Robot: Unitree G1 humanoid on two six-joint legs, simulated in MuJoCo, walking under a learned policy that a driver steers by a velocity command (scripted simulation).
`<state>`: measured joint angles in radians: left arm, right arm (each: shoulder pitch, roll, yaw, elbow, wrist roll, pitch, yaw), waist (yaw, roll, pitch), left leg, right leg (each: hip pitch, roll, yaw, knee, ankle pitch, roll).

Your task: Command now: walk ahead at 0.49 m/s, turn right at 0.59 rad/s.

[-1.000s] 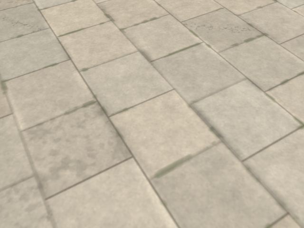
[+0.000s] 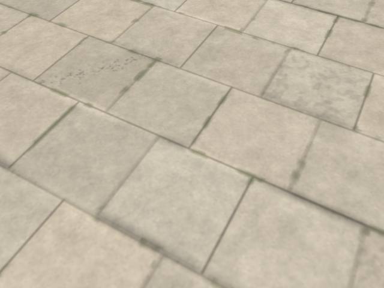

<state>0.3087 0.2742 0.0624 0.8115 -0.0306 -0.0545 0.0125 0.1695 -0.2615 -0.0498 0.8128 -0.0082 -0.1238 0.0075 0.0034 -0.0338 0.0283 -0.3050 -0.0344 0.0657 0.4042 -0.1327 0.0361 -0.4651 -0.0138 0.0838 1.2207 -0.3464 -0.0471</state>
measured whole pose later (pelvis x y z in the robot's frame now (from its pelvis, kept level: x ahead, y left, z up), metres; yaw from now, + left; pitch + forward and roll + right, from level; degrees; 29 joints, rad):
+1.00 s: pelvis +0.56 -0.09 -0.02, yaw -5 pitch +3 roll -1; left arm 0.31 0.28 0.05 0.83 0.00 -0.08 0.01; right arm 0.12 -0.28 -0.05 0.76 0.02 -0.08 0.06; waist 0.02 0.00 0.03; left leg -0.50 -0.06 0.03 0.61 -0.16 0.09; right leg -0.19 0.01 0.00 1.03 -0.49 0.00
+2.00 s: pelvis +1.07 -0.01 -0.02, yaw +30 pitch +2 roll -1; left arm 0.31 0.31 0.07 0.83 -0.01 -0.06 0.01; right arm 0.09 -0.29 -0.07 0.58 0.02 -0.03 0.04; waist 0.05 0.01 0.06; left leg -0.52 -0.03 0.04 0.66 -0.18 0.10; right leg -0.12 -0.08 -0.11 0.91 -0.52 0.03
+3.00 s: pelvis +1.45 +0.36 -0.02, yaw +60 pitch +2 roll -1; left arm 0.36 0.30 0.05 0.90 -0.02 -0.06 -0.01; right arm 0.07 -0.27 -0.04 0.60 0.01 -0.05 0.03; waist 0.06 0.01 0.05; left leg -0.48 -0.01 0.02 0.60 -0.15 0.06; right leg -0.12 -0.08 -0.07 0.85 -0.51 0.02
